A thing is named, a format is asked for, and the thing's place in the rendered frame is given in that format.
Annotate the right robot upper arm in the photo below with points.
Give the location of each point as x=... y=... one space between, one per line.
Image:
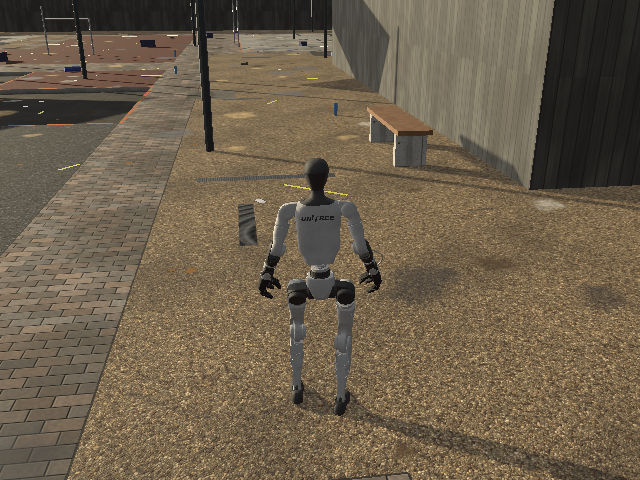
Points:
x=349 y=210

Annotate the robot left forearm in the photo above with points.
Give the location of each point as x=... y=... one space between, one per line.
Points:
x=269 y=264

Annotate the left robot hand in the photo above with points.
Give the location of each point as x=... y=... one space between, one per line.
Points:
x=267 y=283

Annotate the robot left foot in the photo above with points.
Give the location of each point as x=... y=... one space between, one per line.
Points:
x=297 y=395

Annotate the robot left thigh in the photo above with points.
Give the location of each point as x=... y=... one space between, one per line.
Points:
x=296 y=296

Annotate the robot right forearm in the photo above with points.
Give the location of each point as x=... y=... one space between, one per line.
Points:
x=369 y=261

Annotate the right robot hand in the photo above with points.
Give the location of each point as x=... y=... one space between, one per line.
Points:
x=369 y=278

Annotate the left robot upper arm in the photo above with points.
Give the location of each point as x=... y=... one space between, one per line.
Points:
x=285 y=213

